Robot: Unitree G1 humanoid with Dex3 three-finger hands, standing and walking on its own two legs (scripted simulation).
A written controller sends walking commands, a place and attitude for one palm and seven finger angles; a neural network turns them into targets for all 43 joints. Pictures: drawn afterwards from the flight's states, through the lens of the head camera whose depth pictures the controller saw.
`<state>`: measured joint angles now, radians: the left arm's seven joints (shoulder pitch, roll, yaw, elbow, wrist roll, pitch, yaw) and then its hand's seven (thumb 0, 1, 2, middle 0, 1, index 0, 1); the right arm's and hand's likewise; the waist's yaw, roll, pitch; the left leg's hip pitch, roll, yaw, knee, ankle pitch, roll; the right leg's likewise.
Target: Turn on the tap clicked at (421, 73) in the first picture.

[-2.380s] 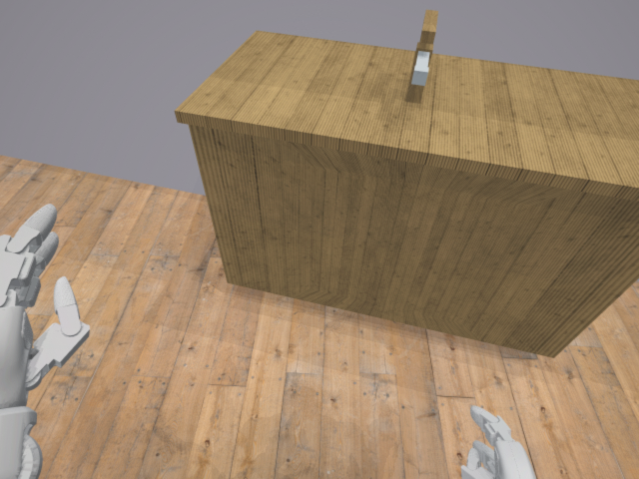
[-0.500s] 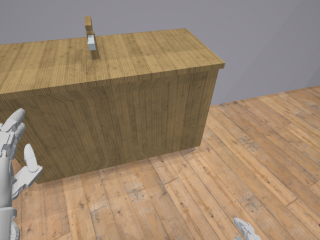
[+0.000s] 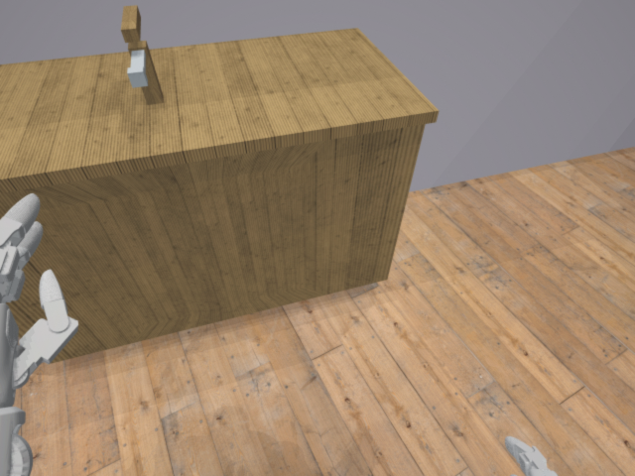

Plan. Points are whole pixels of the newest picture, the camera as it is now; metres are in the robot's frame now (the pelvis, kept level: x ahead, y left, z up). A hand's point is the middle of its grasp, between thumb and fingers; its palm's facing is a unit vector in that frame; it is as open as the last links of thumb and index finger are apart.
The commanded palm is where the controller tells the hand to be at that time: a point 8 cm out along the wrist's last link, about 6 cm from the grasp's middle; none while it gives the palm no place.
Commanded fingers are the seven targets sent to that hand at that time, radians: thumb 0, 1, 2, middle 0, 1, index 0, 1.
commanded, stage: take the last steps up to it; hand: left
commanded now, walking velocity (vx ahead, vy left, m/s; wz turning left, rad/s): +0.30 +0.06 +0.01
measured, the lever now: (137, 77) +0.74 +0.40 +0.14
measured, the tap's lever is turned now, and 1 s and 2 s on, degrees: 0 0 0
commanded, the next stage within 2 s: come to a stop and stand still in 1.02 s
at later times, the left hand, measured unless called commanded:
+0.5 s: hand (165, 223) +0.35 +0.20 +0.16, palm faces +0.42 -0.78 -0.46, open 7.4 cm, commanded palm +0.28 +0.25 +0.18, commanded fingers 0.00 0.90 0.90 -0.20 -0.30 -0.20 -0.30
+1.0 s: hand (165, 141) +0.49 +0.24 +0.17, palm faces +0.42 -0.83 -0.36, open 7.4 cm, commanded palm +0.42 +0.28 +0.18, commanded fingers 0.00 0.90 0.90 -0.20 -0.30 -0.20 -0.30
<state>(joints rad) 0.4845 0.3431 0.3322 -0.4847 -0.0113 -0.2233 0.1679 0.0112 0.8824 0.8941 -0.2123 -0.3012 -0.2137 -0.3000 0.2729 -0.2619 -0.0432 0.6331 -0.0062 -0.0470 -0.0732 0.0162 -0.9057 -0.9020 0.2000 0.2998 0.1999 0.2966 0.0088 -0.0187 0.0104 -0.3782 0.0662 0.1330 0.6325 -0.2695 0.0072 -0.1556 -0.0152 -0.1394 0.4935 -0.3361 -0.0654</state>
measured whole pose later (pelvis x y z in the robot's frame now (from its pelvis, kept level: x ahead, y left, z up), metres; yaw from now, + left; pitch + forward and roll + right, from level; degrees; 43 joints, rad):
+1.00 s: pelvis +0.26 +0.00 -0.01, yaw +0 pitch -1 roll +0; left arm 0.39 0.37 0.36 -0.47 -0.02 -0.21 0.16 0.01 0.89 0.89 -0.21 -0.30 -0.21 -0.30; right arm 0.18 -0.13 0.01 0.60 0.00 -0.06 -0.05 0.01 -0.91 -0.90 0.20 0.30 0.20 0.30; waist -0.01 -0.03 0.04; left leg -0.30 0.05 0.16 0.56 -0.24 0.04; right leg -0.43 -0.06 -0.07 1.09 -0.50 0.02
